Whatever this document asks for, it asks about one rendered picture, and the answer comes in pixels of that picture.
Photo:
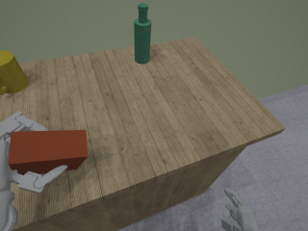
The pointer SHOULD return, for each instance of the robot left hand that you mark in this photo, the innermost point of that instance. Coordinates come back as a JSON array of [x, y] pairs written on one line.
[[30, 181]]

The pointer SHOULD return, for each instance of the robot right hand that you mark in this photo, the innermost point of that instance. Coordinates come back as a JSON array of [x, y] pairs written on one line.
[[242, 218]]

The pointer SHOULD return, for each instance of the sponge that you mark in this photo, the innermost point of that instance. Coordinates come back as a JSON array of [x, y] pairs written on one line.
[[42, 151]]

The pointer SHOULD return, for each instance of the robot left forearm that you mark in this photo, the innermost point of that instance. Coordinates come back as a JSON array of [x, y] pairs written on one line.
[[8, 213]]

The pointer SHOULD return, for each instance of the table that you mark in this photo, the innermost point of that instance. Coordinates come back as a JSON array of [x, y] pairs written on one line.
[[158, 133]]

